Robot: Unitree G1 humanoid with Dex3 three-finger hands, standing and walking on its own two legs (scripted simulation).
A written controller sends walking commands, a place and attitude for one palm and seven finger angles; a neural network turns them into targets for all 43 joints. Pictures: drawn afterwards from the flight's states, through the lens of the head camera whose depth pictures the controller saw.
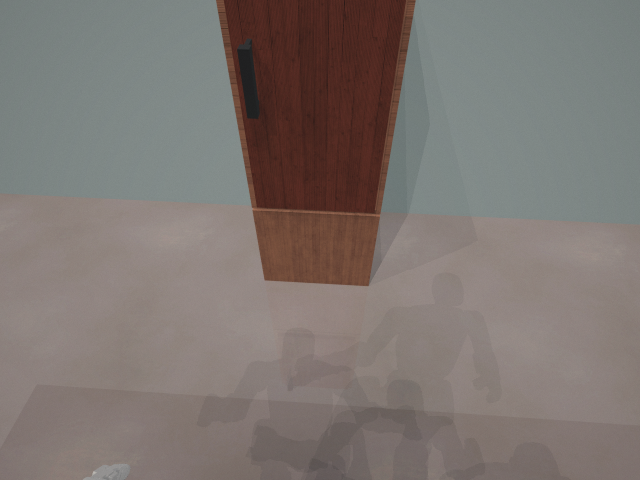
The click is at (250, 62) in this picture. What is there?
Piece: cupboard door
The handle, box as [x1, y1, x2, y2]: [237, 39, 259, 118]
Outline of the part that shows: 247,39 244,44 240,44 238,46 237,51 247,117 257,118 259,111 250,45 251,39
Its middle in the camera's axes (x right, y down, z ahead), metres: -0.16 -0.36 +0.87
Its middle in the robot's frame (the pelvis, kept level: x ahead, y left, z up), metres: +0.90 +0.21 +0.07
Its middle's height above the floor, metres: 0.84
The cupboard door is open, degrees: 0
